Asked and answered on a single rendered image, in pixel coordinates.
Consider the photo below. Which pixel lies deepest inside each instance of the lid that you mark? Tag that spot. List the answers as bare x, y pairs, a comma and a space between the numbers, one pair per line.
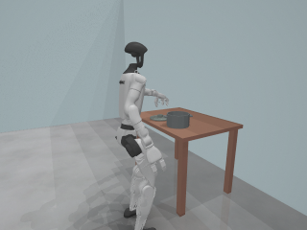
156, 118

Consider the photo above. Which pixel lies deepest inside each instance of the right robot forearm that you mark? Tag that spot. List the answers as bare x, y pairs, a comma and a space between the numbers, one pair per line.
137, 124

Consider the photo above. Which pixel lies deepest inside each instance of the left robot foot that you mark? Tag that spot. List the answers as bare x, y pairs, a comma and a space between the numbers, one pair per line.
129, 212

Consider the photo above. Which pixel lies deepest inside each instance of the pot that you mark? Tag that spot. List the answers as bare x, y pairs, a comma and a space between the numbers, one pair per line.
178, 119

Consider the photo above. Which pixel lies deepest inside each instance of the robot right hand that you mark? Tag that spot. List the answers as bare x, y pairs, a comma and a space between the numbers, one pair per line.
152, 155

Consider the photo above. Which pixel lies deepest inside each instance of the robot right upper arm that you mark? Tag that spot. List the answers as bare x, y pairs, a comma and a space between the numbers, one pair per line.
137, 82

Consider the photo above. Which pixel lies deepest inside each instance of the robot right shin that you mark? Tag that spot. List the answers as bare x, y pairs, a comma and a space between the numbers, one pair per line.
143, 206

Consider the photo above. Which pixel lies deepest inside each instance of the left robot forearm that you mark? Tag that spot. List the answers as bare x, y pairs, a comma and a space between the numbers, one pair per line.
151, 92

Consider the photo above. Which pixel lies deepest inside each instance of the robot left hand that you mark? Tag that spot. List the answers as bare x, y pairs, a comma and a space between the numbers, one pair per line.
162, 98

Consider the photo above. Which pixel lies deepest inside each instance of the table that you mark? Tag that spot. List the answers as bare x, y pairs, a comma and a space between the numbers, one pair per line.
200, 126

